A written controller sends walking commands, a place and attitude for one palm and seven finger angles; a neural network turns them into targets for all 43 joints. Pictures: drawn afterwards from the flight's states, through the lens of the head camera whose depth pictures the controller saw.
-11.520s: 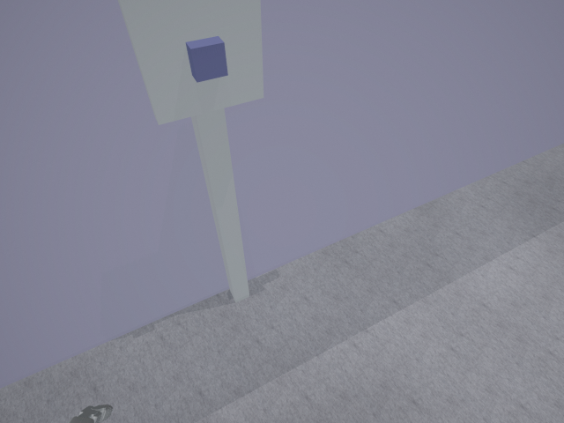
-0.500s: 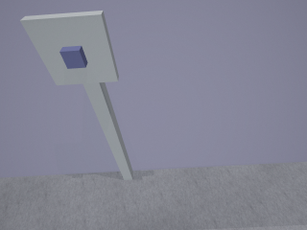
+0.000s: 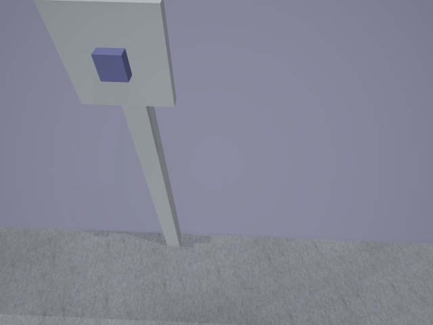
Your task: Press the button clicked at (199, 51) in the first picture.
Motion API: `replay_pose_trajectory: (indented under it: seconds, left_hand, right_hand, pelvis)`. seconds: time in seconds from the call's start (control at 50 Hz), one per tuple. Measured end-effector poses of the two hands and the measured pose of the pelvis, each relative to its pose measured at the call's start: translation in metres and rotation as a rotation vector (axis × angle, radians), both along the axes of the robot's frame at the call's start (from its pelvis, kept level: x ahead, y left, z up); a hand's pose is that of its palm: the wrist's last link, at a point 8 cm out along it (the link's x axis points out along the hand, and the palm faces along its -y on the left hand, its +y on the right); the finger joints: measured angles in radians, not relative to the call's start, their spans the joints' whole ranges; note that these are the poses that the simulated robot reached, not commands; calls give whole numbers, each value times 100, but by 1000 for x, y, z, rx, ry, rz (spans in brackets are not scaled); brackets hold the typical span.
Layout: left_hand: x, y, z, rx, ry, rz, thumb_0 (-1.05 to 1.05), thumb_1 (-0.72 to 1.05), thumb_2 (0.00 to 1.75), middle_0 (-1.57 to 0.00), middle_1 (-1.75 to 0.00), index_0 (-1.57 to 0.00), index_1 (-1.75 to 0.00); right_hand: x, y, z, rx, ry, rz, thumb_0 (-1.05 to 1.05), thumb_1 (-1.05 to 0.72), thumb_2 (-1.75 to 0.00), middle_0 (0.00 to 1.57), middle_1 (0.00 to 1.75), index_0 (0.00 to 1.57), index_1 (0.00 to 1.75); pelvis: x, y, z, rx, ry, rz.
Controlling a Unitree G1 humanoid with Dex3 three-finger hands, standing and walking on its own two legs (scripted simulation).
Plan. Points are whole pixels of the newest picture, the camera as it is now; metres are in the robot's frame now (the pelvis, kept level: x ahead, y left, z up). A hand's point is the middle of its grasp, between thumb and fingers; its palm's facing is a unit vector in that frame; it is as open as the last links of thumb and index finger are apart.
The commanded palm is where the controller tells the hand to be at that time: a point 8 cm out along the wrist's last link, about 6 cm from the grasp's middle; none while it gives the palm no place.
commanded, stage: come to a stop and stand still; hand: left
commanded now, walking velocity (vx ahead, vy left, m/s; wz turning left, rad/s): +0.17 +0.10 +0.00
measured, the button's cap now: (113, 64) +0.53 +0.25 +0.21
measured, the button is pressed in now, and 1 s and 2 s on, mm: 0 0 0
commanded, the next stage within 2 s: look again from close up in 1.00 s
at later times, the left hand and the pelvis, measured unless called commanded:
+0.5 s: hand out of the picture +0.05 +0.19 -0.17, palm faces +0.05 -0.98 -0.20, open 7.3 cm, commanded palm none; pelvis +0.04 +0.02 +0.01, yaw +0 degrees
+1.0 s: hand out of the picture +0.07 +0.19 -0.16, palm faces +0.00 -0.97 -0.23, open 7.4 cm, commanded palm none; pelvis +0.02 +0.01 +0.00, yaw +0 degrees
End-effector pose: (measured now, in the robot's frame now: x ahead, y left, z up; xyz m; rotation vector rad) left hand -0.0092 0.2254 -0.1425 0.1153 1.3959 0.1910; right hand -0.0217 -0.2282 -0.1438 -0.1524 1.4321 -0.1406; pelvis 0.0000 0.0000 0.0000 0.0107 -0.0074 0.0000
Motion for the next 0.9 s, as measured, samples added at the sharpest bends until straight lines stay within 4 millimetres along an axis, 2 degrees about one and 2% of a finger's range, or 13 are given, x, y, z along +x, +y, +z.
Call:
replay_pose_trajectory:
  seconds: [0.06, 0.16, 0.24, 0.32, 0.52, 0.66, 0.8, 0.9]
  left_hand:
    - [8, 4, 0, 3, 18, -9, 1, 91, 90, -21, -30, -20, -30]
    - [32, 3, 0, 22, -53, 7, 1, 91, 90, -20, -30, -19, -30]
    - [35, 3, 4, 23, -50, 22, 1, 91, 90, -20, -30, -20, -30]
    - [36, 6, -4, -3, -3, 26, 1, 91, 90, -20, -30, -20, -30]
    - [50, 11, 5, 7, 16, -16, 1, 92, 90, -20, -30, -20, -30]
    - [61, 10, 11, 33, -37, -47, 1, 91, 90, -20, -30, -20, -30]
    - [62, 5, 12, 48, -94, -74, 1, 92, 90, -20, -30, -20, -30]
    - [65, 9, 10, 42, -118, -89, 1, 91, 90, -21, -30, -20, -30]
  right_hand:
    - [2, 6, -1, 4, -4, -11, 0, -91, -90, 19, 30, 20, 30]
    - [9, 14, -14, 40, 40, -3, 0, -91, -90, 20, 30, 20, 30]
    - [41, 22, -11, 46, 20, 10, 1, -91, -90, 20, 30, 20, 30]
    - [71, 25, -8, 9, -51, 16, 2, -94, -90, 20, 30, 20, 30]
    - [109, 17, 6, -16, -142, 6, 2, -94, -90, 20, 30, 20, 30]
    - [108, 9, 5, -4, -170, -4, 0, -93, -90, 20, 30, 20, 30]
    - [89, -2, 3, 4, -161, -10, 0, -93, -90, 20, 30, 20, 30]
    - [70, 2, 1, 4, -161, -18, 0, -92, -90, 20, 30, 20, 30]
  pelvis:
    - [9, 2, -1, 5, 5, -3]
    - [23, 1, -8, 7, 0, 26]
    - [31, 7, -2, 2, -4, 41]
    - [39, 15, -4, -2, -11, 25]
    - [43, 14, 6, 10, 17, -5]
    - [36, 6, 7, 10, 6, -10]
    - [27, 2, 4, -19, 2, -3]
    - [24, 5, 1, -13, -12, 0]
